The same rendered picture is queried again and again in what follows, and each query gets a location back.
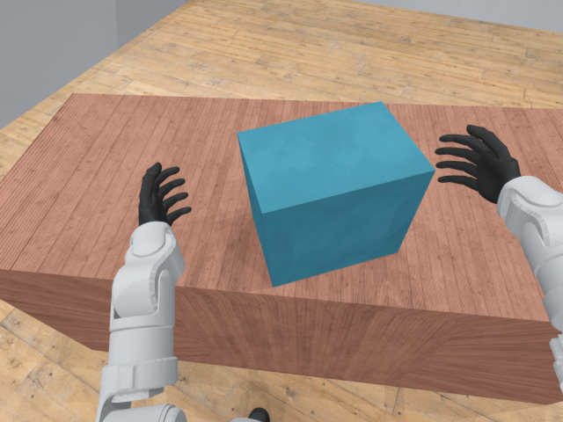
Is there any left robot forearm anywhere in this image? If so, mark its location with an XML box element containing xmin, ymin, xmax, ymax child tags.
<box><xmin>95</xmin><ymin>222</ymin><xmax>186</xmax><ymax>422</ymax></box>

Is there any left robot hand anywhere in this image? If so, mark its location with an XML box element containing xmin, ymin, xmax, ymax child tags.
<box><xmin>138</xmin><ymin>162</ymin><xmax>192</xmax><ymax>227</ymax></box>

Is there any left robot upper arm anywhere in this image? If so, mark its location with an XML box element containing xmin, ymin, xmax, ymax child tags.
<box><xmin>103</xmin><ymin>404</ymin><xmax>187</xmax><ymax>422</ymax></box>

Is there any right robot hand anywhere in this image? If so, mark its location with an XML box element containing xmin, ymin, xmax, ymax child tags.
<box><xmin>435</xmin><ymin>125</ymin><xmax>521</xmax><ymax>204</ymax></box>

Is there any right robot forearm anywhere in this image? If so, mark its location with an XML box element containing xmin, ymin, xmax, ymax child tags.
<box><xmin>496</xmin><ymin>176</ymin><xmax>563</xmax><ymax>332</ymax></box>

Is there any pedestal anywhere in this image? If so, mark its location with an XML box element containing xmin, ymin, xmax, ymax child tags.
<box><xmin>0</xmin><ymin>93</ymin><xmax>563</xmax><ymax>405</ymax></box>

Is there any carton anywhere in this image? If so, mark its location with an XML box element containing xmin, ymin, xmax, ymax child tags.
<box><xmin>237</xmin><ymin>101</ymin><xmax>435</xmax><ymax>287</ymax></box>

